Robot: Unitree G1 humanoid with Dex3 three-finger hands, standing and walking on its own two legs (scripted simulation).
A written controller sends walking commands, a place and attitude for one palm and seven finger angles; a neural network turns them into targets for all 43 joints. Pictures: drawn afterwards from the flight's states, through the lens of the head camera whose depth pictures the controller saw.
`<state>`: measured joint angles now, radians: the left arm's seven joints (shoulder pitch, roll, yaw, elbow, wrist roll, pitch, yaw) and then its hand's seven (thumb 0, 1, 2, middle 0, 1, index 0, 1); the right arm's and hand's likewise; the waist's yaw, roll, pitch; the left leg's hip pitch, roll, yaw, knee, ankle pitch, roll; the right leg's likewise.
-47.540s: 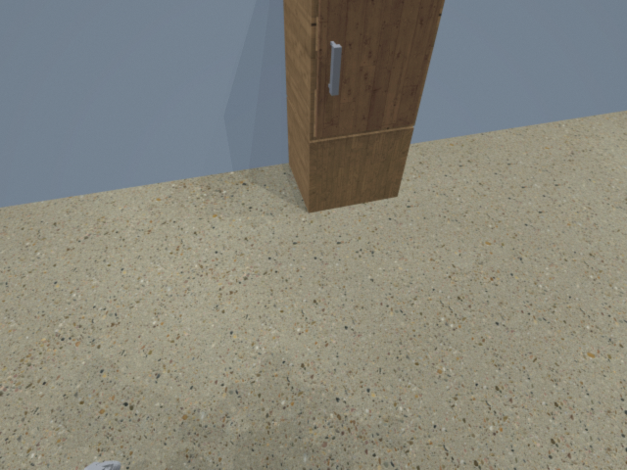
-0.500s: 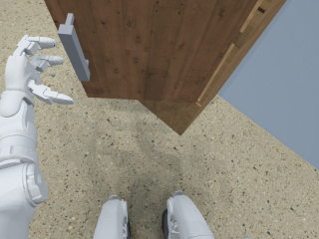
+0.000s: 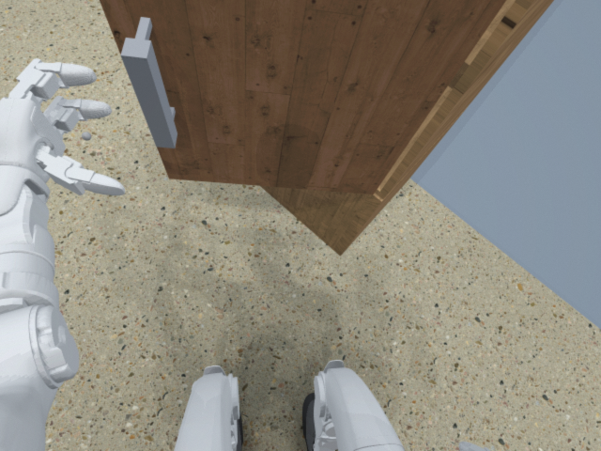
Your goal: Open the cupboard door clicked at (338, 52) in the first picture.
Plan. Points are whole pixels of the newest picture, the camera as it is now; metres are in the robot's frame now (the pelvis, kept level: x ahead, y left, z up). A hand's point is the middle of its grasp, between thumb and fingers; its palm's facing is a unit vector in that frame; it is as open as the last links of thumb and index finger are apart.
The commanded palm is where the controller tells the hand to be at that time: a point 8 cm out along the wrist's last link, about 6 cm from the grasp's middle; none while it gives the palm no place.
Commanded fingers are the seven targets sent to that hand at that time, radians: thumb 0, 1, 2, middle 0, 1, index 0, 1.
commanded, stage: move the hooked fingers beside the handle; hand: left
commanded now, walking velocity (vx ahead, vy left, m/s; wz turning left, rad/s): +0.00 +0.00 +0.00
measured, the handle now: (156, 88) +0.56 +0.17 +0.05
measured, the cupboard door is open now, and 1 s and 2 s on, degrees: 41 41 42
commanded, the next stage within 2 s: slide the fingers in behind the handle in 0.60 s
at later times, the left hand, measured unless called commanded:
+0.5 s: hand (85, 137) +0.48 +0.24 +0.05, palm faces -0.02 -1.00 -0.01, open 14.0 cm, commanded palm +0.47 +0.28 +0.05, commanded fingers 0.00 -0.50 0.30 -0.30 -1.20 -0.30 -1.20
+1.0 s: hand (104, 138) +0.48 +0.22 +0.04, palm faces -0.03 -1.00 +0.00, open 14.0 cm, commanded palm +0.47 +0.26 +0.05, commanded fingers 0.00 -0.50 0.30 -0.30 -1.20 -0.30 -1.20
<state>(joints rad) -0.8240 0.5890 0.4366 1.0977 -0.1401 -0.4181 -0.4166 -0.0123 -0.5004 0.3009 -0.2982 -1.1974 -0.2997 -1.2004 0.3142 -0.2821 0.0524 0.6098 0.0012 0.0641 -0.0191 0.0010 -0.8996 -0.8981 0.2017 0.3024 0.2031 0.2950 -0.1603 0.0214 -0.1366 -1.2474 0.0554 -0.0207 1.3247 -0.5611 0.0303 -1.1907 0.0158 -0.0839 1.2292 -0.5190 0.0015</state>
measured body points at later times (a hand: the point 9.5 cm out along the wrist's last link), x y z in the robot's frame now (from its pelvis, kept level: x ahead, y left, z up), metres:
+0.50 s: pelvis +0.00 +0.00 +0.00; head +0.16 +0.04 +0.42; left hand +0.48 +0.29 +0.05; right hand +0.04 -0.27 -0.10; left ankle +0.02 +0.10 -0.61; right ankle +0.03 -0.13 -0.61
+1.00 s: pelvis +0.00 +0.00 +0.00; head +0.15 +0.03 +0.42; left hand +0.48 +0.27 +0.05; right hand +0.04 -0.27 -0.10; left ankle +0.02 +0.10 -0.61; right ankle +0.03 -0.13 -0.61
